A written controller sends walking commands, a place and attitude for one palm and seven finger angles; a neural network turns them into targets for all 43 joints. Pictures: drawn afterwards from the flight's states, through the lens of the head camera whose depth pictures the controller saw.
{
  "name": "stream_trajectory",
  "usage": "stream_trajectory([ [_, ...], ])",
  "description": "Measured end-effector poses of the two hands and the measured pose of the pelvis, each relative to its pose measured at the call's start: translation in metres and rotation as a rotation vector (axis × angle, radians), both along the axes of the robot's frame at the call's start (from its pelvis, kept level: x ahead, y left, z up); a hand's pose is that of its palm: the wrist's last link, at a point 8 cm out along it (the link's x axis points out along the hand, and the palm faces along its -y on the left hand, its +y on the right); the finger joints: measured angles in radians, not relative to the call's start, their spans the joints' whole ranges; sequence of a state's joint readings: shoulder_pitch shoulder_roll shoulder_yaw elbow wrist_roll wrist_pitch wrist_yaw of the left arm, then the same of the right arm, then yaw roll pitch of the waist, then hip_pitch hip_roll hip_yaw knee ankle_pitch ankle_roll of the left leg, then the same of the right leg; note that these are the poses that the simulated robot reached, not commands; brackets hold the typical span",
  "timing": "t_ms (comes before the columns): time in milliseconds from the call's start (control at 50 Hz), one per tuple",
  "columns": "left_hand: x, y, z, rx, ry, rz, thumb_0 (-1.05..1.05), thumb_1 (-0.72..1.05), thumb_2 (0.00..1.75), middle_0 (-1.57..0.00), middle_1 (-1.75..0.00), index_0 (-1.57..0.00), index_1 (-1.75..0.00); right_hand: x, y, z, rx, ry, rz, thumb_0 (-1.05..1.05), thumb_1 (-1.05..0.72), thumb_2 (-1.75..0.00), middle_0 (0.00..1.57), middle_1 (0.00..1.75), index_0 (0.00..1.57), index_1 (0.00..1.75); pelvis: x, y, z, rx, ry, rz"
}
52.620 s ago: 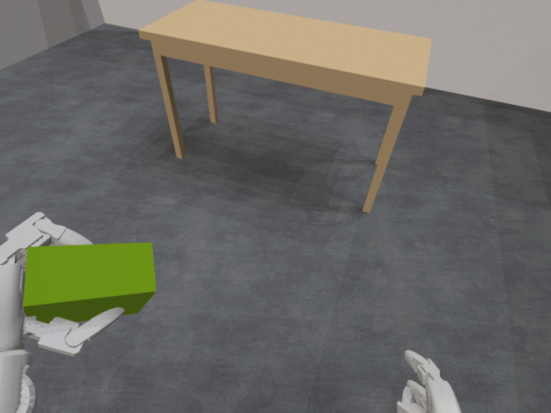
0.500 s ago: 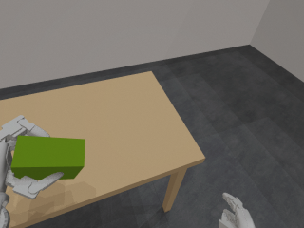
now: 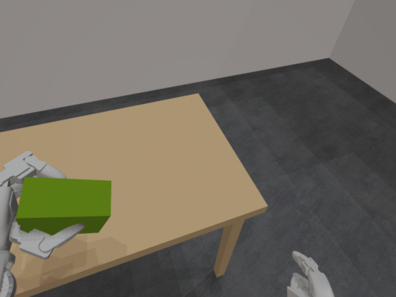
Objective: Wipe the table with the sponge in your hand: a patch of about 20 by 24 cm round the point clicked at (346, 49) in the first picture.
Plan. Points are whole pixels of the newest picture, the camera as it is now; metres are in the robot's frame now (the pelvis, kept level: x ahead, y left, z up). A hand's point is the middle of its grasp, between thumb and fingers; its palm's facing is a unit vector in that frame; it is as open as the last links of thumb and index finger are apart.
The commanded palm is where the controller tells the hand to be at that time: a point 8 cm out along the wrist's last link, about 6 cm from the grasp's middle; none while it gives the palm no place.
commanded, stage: shuffle to correct the standing spot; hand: left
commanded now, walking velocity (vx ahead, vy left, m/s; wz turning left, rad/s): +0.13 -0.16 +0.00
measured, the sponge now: (79, 208) +0.23 +0.21 +0.13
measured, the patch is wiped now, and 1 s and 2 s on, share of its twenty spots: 0.00 0.00 0.00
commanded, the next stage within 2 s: none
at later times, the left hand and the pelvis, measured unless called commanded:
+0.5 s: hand (56, 200) +0.22 +0.23 +0.16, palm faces +0.28 -0.87 -0.40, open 9.9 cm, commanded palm +0.17 +0.27 +0.18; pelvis +0.00 +0.00 +0.00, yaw -1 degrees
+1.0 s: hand (45, 197) +0.22 +0.25 +0.16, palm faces +0.28 -0.87 -0.41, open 9.9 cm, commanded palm +0.17 +0.29 +0.18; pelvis +0.00 +0.01 +0.00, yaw -1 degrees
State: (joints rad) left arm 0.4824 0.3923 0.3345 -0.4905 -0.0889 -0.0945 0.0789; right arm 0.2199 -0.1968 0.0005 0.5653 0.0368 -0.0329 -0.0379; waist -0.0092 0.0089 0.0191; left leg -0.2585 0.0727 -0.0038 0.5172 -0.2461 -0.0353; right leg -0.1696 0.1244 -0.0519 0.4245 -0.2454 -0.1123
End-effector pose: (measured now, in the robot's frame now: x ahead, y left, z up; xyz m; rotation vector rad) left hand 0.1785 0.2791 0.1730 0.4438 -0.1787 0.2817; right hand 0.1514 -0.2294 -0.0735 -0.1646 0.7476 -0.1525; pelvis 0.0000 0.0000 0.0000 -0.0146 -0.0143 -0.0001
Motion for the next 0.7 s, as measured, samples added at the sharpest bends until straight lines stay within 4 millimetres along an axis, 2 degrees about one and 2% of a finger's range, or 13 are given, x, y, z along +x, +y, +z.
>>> stream_trajectory([
  [220,0.010,-0.007,0.006,0.024,-0.021,-0.023,-0.01,-0.50,1.05,-0.76,-1.36,-0.76,-1.36,0.005,-0.005,0.000,0.010,-0.008,-0.010,0.02,-0.90,-0.90,0.20,0.30,0.20,0.30,0.001,-0.004,-0.001,0.001,-0.001,-0.018],
  [380,0.012,-0.012,0.001,0.005,-0.012,-0.048,-0.01,-0.50,1.05,-0.76,-1.36,-0.76,-1.36,0.001,-0.011,0.002,0.007,-0.015,-0.034,0.02,-0.90,-0.90,0.20,0.30,0.20,0.30,0.001,-0.005,-0.003,0.000,-0.005,-0.023],
  [540,0.008,-0.004,0.002,0.012,-0.012,-0.030,-0.01,-0.50,1.05,-0.76,-1.36,-0.76,-1.35,-0.005,-0.009,0.001,-0.010,0.016,-0.032,0.02,-0.90,-0.90,0.20,0.30,0.20,0.30,0.002,-0.002,-0.001,-0.001,-0.005,-0.019],
  [700,0.012,0.003,-0.002,0.003,0.006,-0.009,-0.01,-0.50,1.05,-0.76,-1.36,-0.76,-1.36,-0.001,0.003,-0.001,0.005,0.022,-0.021,0.02,-0.90,-0.90,0.20,0.30,0.20,0.30,0.004,0.004,0.001,-0.002,-0.004,-0.020],
])
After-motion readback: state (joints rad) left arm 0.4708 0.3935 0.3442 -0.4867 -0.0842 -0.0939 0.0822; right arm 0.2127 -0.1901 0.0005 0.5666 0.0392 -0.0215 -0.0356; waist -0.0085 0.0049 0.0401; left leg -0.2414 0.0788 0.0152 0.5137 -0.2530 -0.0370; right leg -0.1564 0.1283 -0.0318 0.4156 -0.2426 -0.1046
